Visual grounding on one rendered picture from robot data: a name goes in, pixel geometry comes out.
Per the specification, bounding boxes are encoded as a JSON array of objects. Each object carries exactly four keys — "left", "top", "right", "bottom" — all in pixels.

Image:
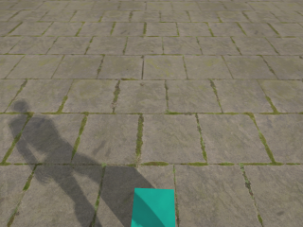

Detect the carton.
[{"left": 131, "top": 187, "right": 176, "bottom": 227}]

